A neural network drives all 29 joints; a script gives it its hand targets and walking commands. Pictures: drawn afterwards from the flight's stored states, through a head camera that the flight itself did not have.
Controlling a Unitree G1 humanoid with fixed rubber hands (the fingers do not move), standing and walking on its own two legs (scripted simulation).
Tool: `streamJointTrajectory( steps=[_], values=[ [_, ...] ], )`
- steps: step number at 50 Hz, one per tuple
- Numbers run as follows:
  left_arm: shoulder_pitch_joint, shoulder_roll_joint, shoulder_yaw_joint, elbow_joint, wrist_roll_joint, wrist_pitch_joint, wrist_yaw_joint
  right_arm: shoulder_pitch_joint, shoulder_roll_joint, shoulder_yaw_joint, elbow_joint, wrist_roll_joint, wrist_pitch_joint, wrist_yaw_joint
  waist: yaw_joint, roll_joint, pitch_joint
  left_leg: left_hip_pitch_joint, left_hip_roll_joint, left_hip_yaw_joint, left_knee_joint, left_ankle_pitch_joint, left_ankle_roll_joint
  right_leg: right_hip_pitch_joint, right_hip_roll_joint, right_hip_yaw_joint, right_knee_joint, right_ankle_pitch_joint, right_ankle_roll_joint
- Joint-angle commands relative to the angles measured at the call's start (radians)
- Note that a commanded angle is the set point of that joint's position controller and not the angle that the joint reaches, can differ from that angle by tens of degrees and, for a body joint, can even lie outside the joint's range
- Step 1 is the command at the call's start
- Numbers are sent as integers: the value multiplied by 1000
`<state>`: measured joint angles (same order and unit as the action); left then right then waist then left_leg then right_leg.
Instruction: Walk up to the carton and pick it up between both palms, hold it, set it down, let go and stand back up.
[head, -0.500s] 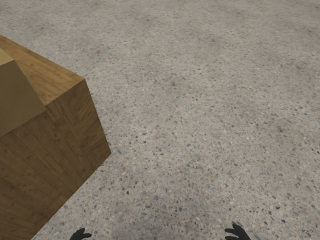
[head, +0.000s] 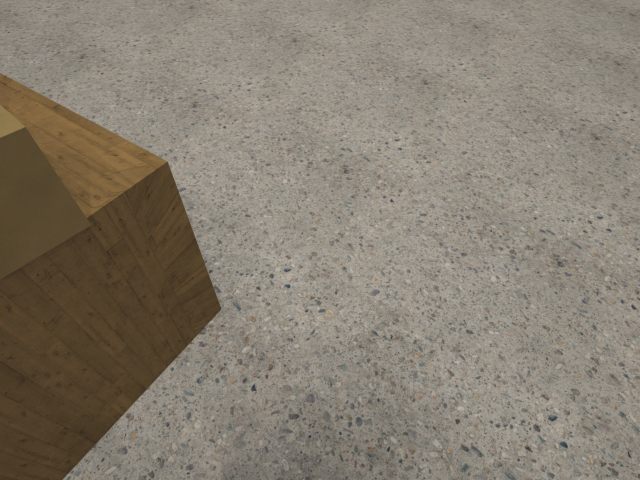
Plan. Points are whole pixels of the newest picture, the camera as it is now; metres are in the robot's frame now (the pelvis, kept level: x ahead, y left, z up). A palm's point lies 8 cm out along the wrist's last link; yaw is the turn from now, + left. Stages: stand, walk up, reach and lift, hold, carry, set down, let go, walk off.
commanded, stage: stand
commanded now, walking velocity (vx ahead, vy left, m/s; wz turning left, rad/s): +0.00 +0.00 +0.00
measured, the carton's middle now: out of the picture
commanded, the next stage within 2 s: walk up in 1.40 s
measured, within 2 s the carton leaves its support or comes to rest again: neither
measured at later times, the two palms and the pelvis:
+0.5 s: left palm out of the picture -0.01 +0.21 -0.14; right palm out of the picture -0.02 -0.21 -0.15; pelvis +0.00 +0.00 +0.00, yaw +0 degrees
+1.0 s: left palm out of the picture -0.04 +0.20 -0.14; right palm out of the picture -0.03 -0.20 -0.15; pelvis -0.01 +0.00 +0.01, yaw +0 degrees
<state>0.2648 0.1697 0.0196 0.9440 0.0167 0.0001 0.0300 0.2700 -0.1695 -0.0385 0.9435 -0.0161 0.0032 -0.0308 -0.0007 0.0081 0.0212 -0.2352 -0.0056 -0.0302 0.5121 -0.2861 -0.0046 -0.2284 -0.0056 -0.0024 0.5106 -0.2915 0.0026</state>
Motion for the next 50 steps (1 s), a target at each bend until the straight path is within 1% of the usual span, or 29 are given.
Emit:
streamJointTrajectory(
  steps=[1, 2, 3, 4, 5, 7, 10, 12, 14, 17, 18, 20, 23, 25, 26, 27, 29, 31, 32, 36, 37, 39, 40, 43, 44, 46, 47, 49, 50],
  values=[
    [22, 120, 29, -7, 1, -18, 10, 37, -65, -12, -3, 2, -14, -5, -4, -7, -20, 18, 56, -75, -93, 156, 48, 32, -64, 90, -97, 188, -56],
    [30, 106, 29, 6, 0, -15, 7, 40, -75, -16, 6, 2, -16, -11, 0, -23, -11, 25, 62, -75, -93, 165, 50, 21, -61, 86, -112, 197, -51],
    [54, 74, 18, 30, -3, -16, 11, 47, -97, -23, 24, 4, -14, -12, 1, -6, -5, 32, 60, -78, -96, 186, 47, 29, -62, 82, -106, 203, -48],
    [46, 52, 8, 49, 1, -16, 11, 60, -102, -27, 38, 8, -14, -9, -6, -28, 1, 35, 60, -68, -96, 192, 44, 39, -66, 85, -104, 213, -51],
    [60, 77, 14, 54, -5, -16, 12, 58, -105, -27, 48, 5, -13, -8, -4, -25, 0, 40, 64, -70, -102, 200, 45, 37, -62, 87, -110, 223, -51],
    [48, 88, 19, 70, 0, -15, 12, 63, -35, -5, 76, 3, -12, -10, -6, 15, 38, 16, 56, -65, -106, 177, 46, 31, -64, 87, -113, 196, -48],
    [49, 72, 14, 98, 2, -11, 11, 67, -55, -11, 102, 5, -11, -10, -4, -9, 13, 46, 58, -66, -113, 157, 45, 34, -67, 88, -132, 149, -49],
    [64, 53, 10, 117, -5, -11, 9, 68, -70, -11, 120, 7, -12, -16, 4, -16, 15, 42, 65, -79, -116, 182, 47, 58, -58, 76, -130, 181, -46],
    [45, 78, 19, 129, -7, -15, 9, 71, -52, -3, 135, 5, -15, -18, -1, -31, 27, 43, 67, -70, -120, 196, 45, 57, -63, 79, -131, 207, -43],
    [90, 21, 1, 164, -9, -12, 10, 81, -56, -2, 164, 8, -12, -14, 9, 22, 35, 23, 66, -68, -128, 182, 44, 71, -65, 83, -120, 205, -41],
    [92, 48, 6, 167, -4, -10, 11, 94, -41, 2, 170, 8, -12, -15, -1, 6, 45, 24, 62, -69, -135, 163, 44, 51, -61, 72, -128, 183, -36],
    [74, 61, 12, 172, -3, -8, 16, 81, -23, 9, 171, 4, -14, -19, 3, -16, 37, 27, 67, -70, -131, 167, 50, 53, -66, 84, -138, 176, -43],
    [84, 42, 4, 184, -4, -11, 14, 89, -19, 13, 196, 8, -13, -20, 4, 12, 30, 51, 67, -64, -128, 185, 45, 57, -66, 83, -125, 198, -44],
    [91, 21, -3, 201, -4, -7, 21, 70, -23, 11, 198, 7, -16, -18, 6, 17, 43, 47, 68, -66, -126, 196, 38, 60, -72, 80, -131, 209, -44],
    [70, 41, 3, 194, 1, -6, 22, 87, -16, 15, 205, 5, -14, -21, -7, 4, 47, 35, 68, -70, -139, 190, 41, 66, -69, 75, -129, 207, -45],
    [93, 20, 0, 203, -9, -7, 23, 85, -10, 17, 210, 6, -13, -22, 3, -11, 53, 54, 65, -69, -134, 198, 44, 47, -60, 73, -132, 203, -35],
    [95, -5, -12, 215, -5, -9, 17, 89, -30, 11, 210, 8, -10, -21, -6, -25, 42, 58, 70, -73, -136, 172, 45, 44, -63, 70, -134, 187, -33],
    [103, -2, -12, 222, -7, -6, 25, 91, -28, 12, 222, 7, -6, -23, -2, 3, 58, 43, 67, -71, -143, 179, 43, 44, -66, 79, -136, 185, -36],
    [77, 29, -8, 214, -4, -8, 24, 82, -14, 18, 218, 5, -8, -20, 2, -9, 62, 24, 70, -72, -150, 176, 40, 56, -71, 74, -134, 186, -44],
    [98, 33, -6, 222, -2, -5, 17, 65, -4, 24, 217, 2, -9, -18, 3, 15, 65, 39, 72, -72, -147, 166, 44, 37, -66, 75, -144, 164, -39],
    [88, 24, -8, 222, -4, -3, 19, 73, -7, 23, 213, 3, -8, -16, -7, -13, 72, 34, 67, -74, -144, 168, 40, 30, -62, 72, -148, 151, -37],
    [106, 32, -8, 222, 0, 0, 21, 91, -21, 20, 226, 2, -4, -22, 1, 1, 87, 14, 63, -74, -153, 105, 40, 25, -61, 81, -152, 113, -34],
    [109, 22, -7, 228, -5, 1, 21, 78, -39, 16, 216, -1, -3, -22, 3, -10, 91, 4, 68, -87, -155, 91, 40, 25, -56, 70, -151, 96, -30],
    [100, 27, -6, 219, -4, -3, 20, 91, -2, 23, 217, 4, -7, -20, 2, -19, 77, -2, 64, -77, -152, 114, 40, 23, -63, 84, -147, 117, -39],
    [111, 11, -9, 228, -6, -3, 18, 86, 0, 25, 220, 3, -6, -20, 5, 6, 73, 25, 63, -71, -154, 118, 36, 15, -59, 80, -149, 111, -36],
    [115, 21, -10, 229, -6, -6, 21, 95, -8, 22, 225, 7, -8, -20, -1, -5, 49, 30, 68, -80, -149, 136, 45, 33, -66, 82, -141, 141, -42],
    [95, 38, -5, 216, -5, -11, 17, 85, -2, 28, 222, 1, -11, -19, 11, 6, 58, 13, 67, -73, -148, 143, 41, 39, -70, 86, -146, 144, -44],
    [111, -8, -12, 230, -3, -3, 19, 96, 0, 27, 222, 5, -8, -21, 8, -10, 64, 20, 68, -72, -148, 118, 34, 27, -62, 84, -146, 133, -43],
    [124, 23, -10, 226, -2, -3, 14, 97, -1, 30, 225, 5, -7, -22, 11, 22, 44, 11, 70, -73, -160, 103, 41, 49, -68, 79, -148, 132, -39]
  ],
)
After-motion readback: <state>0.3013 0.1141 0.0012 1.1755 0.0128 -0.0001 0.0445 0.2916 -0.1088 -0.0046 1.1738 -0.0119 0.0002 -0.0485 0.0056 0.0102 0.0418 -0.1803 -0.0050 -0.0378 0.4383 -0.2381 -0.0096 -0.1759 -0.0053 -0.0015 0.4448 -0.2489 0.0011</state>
